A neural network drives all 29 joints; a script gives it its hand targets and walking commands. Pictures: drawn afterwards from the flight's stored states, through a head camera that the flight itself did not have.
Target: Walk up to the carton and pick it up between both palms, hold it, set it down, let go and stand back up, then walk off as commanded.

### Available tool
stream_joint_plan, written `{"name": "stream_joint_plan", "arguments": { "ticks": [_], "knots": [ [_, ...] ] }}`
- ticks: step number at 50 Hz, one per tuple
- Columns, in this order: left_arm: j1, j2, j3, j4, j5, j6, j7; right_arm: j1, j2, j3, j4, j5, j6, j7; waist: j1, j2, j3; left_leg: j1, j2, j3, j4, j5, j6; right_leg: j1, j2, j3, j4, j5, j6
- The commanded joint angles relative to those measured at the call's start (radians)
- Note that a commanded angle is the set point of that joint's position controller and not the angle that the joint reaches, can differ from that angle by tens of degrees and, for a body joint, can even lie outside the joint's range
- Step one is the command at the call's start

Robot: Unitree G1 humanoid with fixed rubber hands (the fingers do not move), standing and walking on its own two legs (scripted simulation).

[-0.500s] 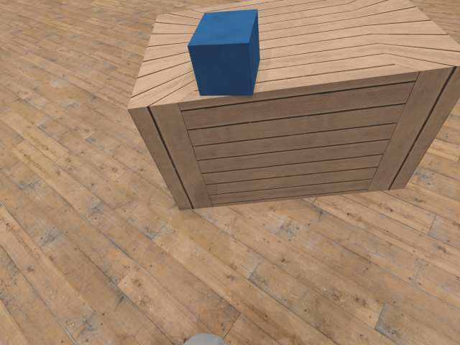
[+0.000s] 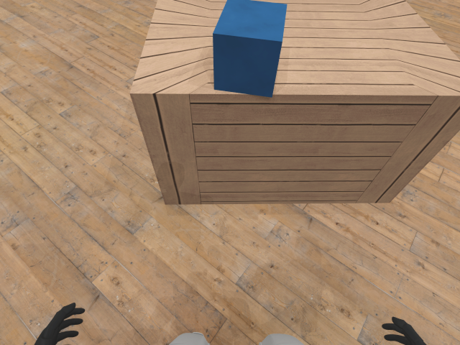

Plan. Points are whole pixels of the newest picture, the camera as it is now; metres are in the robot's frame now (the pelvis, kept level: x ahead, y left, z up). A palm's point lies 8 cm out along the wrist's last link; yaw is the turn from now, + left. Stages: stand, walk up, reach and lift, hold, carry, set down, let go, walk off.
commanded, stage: walk off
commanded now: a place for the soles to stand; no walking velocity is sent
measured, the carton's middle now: (250, 47) +0.91 -0.07 +0.01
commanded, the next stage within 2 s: stand in 0.52 s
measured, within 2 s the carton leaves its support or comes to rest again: neither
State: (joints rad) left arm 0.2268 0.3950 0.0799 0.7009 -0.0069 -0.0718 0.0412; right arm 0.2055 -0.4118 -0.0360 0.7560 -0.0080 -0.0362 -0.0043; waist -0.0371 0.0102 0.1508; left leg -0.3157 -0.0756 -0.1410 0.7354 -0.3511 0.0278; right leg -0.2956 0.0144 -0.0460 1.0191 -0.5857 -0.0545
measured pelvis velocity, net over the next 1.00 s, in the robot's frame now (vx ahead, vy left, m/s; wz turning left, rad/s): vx -0.08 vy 0.02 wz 0.02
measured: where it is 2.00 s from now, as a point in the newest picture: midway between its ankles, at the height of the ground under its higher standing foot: outside the picture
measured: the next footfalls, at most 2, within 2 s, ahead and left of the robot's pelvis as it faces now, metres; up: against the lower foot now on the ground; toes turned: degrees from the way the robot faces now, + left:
right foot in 0.16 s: +0.01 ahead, -0.11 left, +0.00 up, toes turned -1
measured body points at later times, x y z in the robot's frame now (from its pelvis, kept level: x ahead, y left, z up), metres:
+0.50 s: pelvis -0.04 +0.02 +0.00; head -0.01 +0.03 +0.44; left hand +0.10 +0.33 -0.10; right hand +0.06 -0.30 -0.09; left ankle -0.02 +0.13 -0.72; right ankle +0.01 -0.11 -0.71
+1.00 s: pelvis -0.08 +0.02 +0.01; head -0.06 +0.02 +0.46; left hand +0.05 +0.33 -0.09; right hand +0.03 -0.30 -0.09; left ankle -0.02 +0.13 -0.72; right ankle -0.03 -0.11 -0.72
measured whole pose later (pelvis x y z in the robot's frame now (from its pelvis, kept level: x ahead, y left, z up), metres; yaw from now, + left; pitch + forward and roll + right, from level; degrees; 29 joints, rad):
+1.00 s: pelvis -0.08 +0.02 +0.01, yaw +1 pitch -5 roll -1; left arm 0.19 0.39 0.08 0.77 -0.01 -0.02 -0.01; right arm 0.18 -0.40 -0.04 0.77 -0.01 -0.02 0.00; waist -0.04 0.01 0.15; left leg -0.30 -0.06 -0.14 0.64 -0.25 0.02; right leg -0.27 -0.01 -0.04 0.59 -0.24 -0.01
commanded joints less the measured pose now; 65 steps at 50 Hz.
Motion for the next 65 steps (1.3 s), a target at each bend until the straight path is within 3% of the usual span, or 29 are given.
{"name": "stream_joint_plan", "arguments": {
  "ticks": [1,4,5,7,8,9,10,11,16,20,21,22,23,24,25,30,32,33,34,36,40,46,51,53,55,56,59,62,65],
  "knots": [
    [0.017,0.204,0.034,0.019,-0.011,0.019,-0.008,0.047,-0.258,-0.066,-0.042,-0.032,-0.006,-0.013,0.019,0.207,-0.119,0.170,0.242,-0.294,-0.200,0.878,0.183,-0.112,-0.029,0.059,-0.179,-0.013,0.029],
    [0.045,0.222,0.038,0.054,-0.013,0.025,-0.004,-0.015,-0.274,-0.074,-0.057,-0.038,0.014,-0.004,0.027,0.273,-0.144,0.083,0.244,-0.299,-0.215,0.752,0.179,0.003,-0.039,0.043,-0.304,0.069,0.024],
    [0.023,0.217,0.038,0.046,-0.009,0.030,-0.007,-0.032,-0.270,-0.072,-0.062,-0.028,0.016,-0.010,0.046,0.165,-0.168,0.018,0.223,-0.292,-0.192,0.703,0.159,0.088,-0.037,0.040,-0.359,0.178,0.014],
    [0.061,0.270,0.055,0.051,0.006,0.018,0.004,-0.075,-0.254,-0.070,-0.080,-0.020,0.022,-0.006,0.075,0.143,-0.180,-0.029,0.165,-0.195,-0.095,0.660,0.081,0.204,-0.096,0.092,-0.477,0.501,0.000],
    [0.056,0.285,0.063,0.052,0.018,0.018,0.002,-0.064,-0.217,-0.066,-0.085,-0.009,0.024,-0.012,0.071,-0.022,-0.195,-0.085,0.108,-0.139,-0.009,0.546,0.048,0.226,-0.176,0.257,-0.502,0.615,-0.045],
    [0.070,0.344,0.067,0.042,0.019,0.019,0.001,-0.094,-0.210,-0.074,-0.086,-0.008,0.033,-0.016,0.096,-0.121,-0.150,-0.123,-0.010,-0.013,0.188,0.245,-0.002,0.136,-0.339,0.421,-0.613,0.674,-0.133],
    [0.033,0.330,0.078,0.027,0.026,0.018,-0.008,-0.003,-0.205,-0.080,-0.061,-0.018,0.042,-0.018,0.053,-0.146,-0.155,-0.110,-0.026,-0.001,0.295,-0.268,-0.011,0.094,-0.419,0.495,-0.622,0.705,-0.201],
    [-0.004,0.308,0.064,0.009,0.036,0.014,-0.010,0.019,-0.210,-0.087,-0.039,-0.020,0.046,-0.016,0.031,-0.078,-0.121,-0.127,-0.005,-0.047,0.321,-0.301,-0.014,0.086,-0.402,0.467,-0.585,0.727,-0.223],
    [-0.043,0.276,0.047,-0.017,0.044,0.008,-0.007,0.007,-0.191,-0.083,-0.025,-0.009,0.043,-0.005,0.029,-0.147,-0.063,-0.068,0.053,0.031,0.242,-0.254,-0.021,0.002,-0.346,0.348,-0.592,0.783,-0.197],
    [-0.084,0.227,0.027,0.019,0.023,0.033,-0.023,0.119,-0.141,-0.072,0.043,-0.015,0.011,-0.003,-0.015,-0.160,-0.227,0.162,0.047,0.075,-0.347,-0.021,-0.003,0.088,-0.216,0.192,-0.455,0.650,-0.083],
    [-0.089,0.174,0.012,0.012,0.010,0.041,-0.021,0.107,-0.169,-0.074,0.056,-0.026,-0.004,-0.010,-0.006,-0.094,-0.230,0.212,0.097,-0.071,-0.376,0.107,0.017,0.034,-0.167,0.163,-0.345,0.643,-0.033],
    [-0.054,0.158,0.005,0.013,0.002,0.041,-0.021,0.114,-0.228,-0.088,0.026,-0.037,-0.015,-0.012,0.013,0.103,-0.239,0.220,0.238,-0.310,-0.354,0.372,0.057,-0.076,-0.064,0.085,-0.209,0.340,0.027],
    [-0.009,0.170,0.016,0.014,-0.004,0.051,-0.018,0.036,-0.276,-0.085,-0.017,-0.031,-0.011,-0.016,0.041,0.144,-0.228,0.177,0.386,-0.502,-0.373,0.335,0.139,-0.148,0.013,0.050,-0.188,-0.022,0.052],
    [0.001,0.237,0.039,0.030,0.000,0.066,-0.012,0.011,-0.305,-0.090,-0.009,-0.031,-0.007,-0.010,0.022,0.182,-0.202,0.034,0.367,-0.507,-0.368,0.183,0.223,-0.061,0.007,0.109,-0.110,-0.084,0.030],
    [-0.004,0.243,0.044,0.031,0.003,0.059,-0.015,-0.023,-0.297,-0.076,-0.017,-0.031,-0.008,-0.010,0.030,0.155,-0.108,-0.025,0.352,-0.502,-0.370,0.193,0.228,-0.061,-0.019,0.124,-0.107,-0.061,0.024],
    [-0.002,0.183,0.033,0.071,0.013,0.040,-0.037,-0.078,-0.218,-0.051,-0.039,-0.018,-0.005,-0.008,0.071,0.141,-0.160,-0.031,0.182,-0.223,-0.275,0.209,0.089,0.128,-0.055,0.056,-0.447,0.290,0.033],
    [-0.001,0.213,0.037,0.074,0.020,0.031,-0.035,-0.088,-0.179,-0.040,-0.040,-0.014,-0.004,-0.006,0.066,0.009,-0.178,-0.065,0.145,-0.181,-0.237,0.126,0.037,0.204,-0.123,0.170,-0.537,0.382,-0.006],
    [-0.018,0.248,0.040,0.070,0.023,0.026,-0.037,-0.071,-0.179,-0.044,-0.032,-0.013,-0.008,-0.012,0.064,0.006,-0.151,-0.095,0.104,-0.146,-0.212,0.032,0.030,0.131,-0.173,0.262,-0.573,0.276,-0.047],
    [-0.040,0.239,0.041,0.081,0.019,0.028,-0.040,-0.060,-0.182,-0.046,-0.003,-0.015,-0.004,-0.007,0.049,0.066,-0.141,-0.070,0.088,-0.123,-0.248,-0.058,0.040,0.080,-0.159,0.261,-0.582,0.160,-0.059],
    [-0.088,0.221,0.034,0.063,0.027,0.027,-0.045,-0.031,-0.178,-0.058,0.004,-0.019,-0.002,0.003,0.030,0.040,-0.060,-0.092,0.104,-0.171,-0.326,-0.208,0.055,0.027,-0.137,0.236,-0.613,-0.063,-0.040],
    [-0.069,0.217,0.032,0.096,0.025,0.025,-0.049,-0.073,-0.190,-0.050,0.027,-0.018,-0.003,0.006,0.055,-0.002,-0.067,-0.150,0.119,-0.204,-0.394,-0.332,0.056,0.105,-0.125,0.218,-0.620,-0.036,-0.024],
    [-0.068,0.230,0.030,0.090,0.021,0.018,-0.046,-0.034,-0.191,-0.059,0.023,-0.019,-0.005,0.011,0.037,0.012,-0.189,0.017,0.085,-0.121,-0.306,-0.033,0.045,0.088,-0.148,0.201,-0.623,0.121,-0.026],
    [-0.077,0.227,0.035,0.103,0.023,0.024,-0.050,-0.052,-0.189,-0.059,0.045,-0.018,0.000,0.011,0.027,0.014,-0.114,-0.085,0.111,-0.148,-0.382,-0.295,0.036,0.083,-0.142,0.199,-0.638,-0.032,-0.012],
    [-0.082,0.232,0.031,0.105,0.032,0.023,-0.051,-0.002,-0.201,-0.067,0.057,-0.020,0.004,0.013,0.010,-0.041,-0.098,-0.095,0.099,-0.151,-0.381,-0.319,0.044,0.079,-0.149,0.203,-0.668,-0.048,-0.017],
    [-0.090,0.219,0.031,0.103,0.023,0.027,-0.052,0.006,-0.198,-0.061,0.068,-0.029,0.002,0.015,0.009,0.052,-0.103,-0.084,0.103,-0.154,-0.408,-0.283,0.051,0.072,-0.133,0.199,-0.632,-0.004,-0.008],
    [-0.075,0.223,0.035,0.106,0.027,0.025,-0.055,0.004,-0.198,-0.060,0.055,-0.023,0.001,0.019,0.015,0.022,-0.138,-0.078,0.111,-0.170,-0.398,-0.273,0.050,0.112,-0.113,0.153,-0.620,0.033,-0.002],
    [-0.086,0.220,0.022,0.093,0.019,0.026,-0.053,-0.014,-0.200,-0.061,0.042,-0.029,-0.004,0.011,0.025,0.091,-0.176,-0.028,0.155,-0.206,-0.433,-0.121,0.054,0.092,-0.088,0.120,-0.519,0.140,0.001],
    [-0.055,0.214,0.020,0.093,0.016,0.021,-0.044,-0.034,-0.205,-0.058,0.015,-0.019,-0.002,0.010,0.041,0.053,-0.192,-0.049,0.193,-0.251,-0.399,-0.022,0.067,0.163,-0.075,0.109,-0.511,0.242,-0.014],
    [-0.037,0.230,0.019,0.072,0.015,0.008,-0.040,-0.042,-0.182,-0.057,0.007,-0.023,-0.008,0.002,0.053,0.043,-0.304,0.056,0.127,-0.120,-0.213,0.305,0.033,0.182,-0.154,0.165,-0.529,0.496,-0.042]
  ]
}}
